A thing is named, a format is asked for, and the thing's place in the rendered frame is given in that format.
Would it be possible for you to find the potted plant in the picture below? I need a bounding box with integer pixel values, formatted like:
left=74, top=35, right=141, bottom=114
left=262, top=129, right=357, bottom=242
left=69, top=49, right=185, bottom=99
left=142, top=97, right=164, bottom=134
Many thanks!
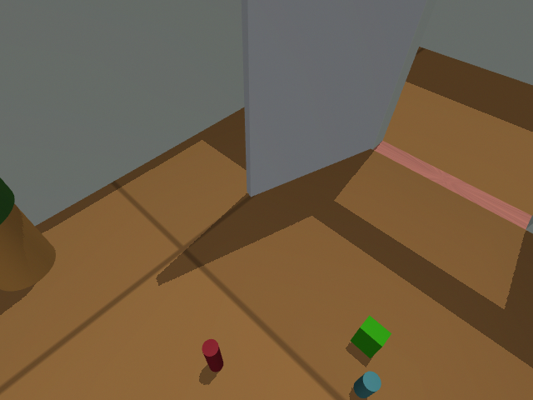
left=0, top=178, right=56, bottom=292

